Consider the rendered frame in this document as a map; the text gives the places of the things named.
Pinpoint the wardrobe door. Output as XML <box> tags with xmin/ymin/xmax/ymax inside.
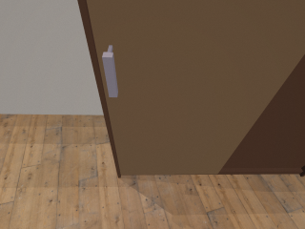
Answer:
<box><xmin>222</xmin><ymin>54</ymin><xmax>305</xmax><ymax>168</ymax></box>
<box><xmin>86</xmin><ymin>0</ymin><xmax>305</xmax><ymax>175</ymax></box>

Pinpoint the handle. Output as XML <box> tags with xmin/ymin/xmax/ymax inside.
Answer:
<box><xmin>102</xmin><ymin>45</ymin><xmax>118</xmax><ymax>97</ymax></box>

